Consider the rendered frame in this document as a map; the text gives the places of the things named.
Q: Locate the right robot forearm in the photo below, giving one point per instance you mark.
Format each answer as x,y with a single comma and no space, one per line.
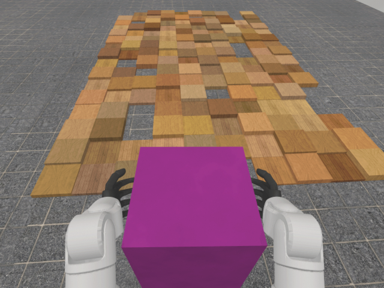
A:
298,245

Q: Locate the left robot hand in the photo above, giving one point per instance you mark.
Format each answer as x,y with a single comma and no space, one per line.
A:
112,189

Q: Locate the left robot forearm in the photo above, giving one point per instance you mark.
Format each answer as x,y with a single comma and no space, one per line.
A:
90,245

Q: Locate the carton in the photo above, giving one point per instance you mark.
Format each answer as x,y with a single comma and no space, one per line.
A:
193,219

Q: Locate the right robot hand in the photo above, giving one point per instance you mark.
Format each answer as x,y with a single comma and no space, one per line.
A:
269,187

